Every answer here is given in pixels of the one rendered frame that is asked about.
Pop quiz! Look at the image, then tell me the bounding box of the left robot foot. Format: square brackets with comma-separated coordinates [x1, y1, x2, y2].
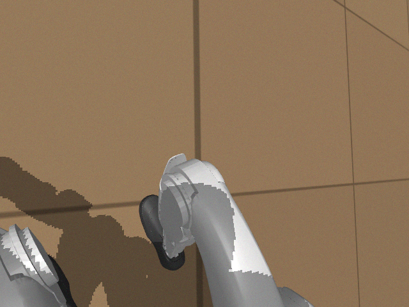
[48, 255, 77, 307]

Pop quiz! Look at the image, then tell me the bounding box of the right robot foot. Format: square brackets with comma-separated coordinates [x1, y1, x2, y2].
[139, 194, 185, 271]

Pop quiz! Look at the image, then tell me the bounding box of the right robot hand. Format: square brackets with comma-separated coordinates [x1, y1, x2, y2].
[277, 287, 314, 307]

